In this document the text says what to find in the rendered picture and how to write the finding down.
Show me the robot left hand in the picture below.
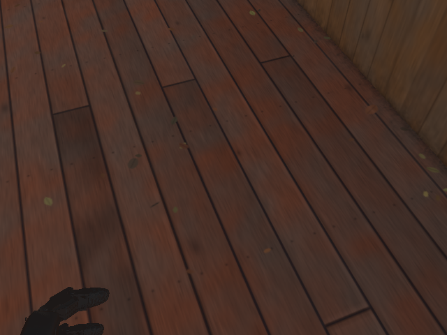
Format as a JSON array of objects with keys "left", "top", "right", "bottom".
[{"left": 20, "top": 287, "right": 110, "bottom": 335}]

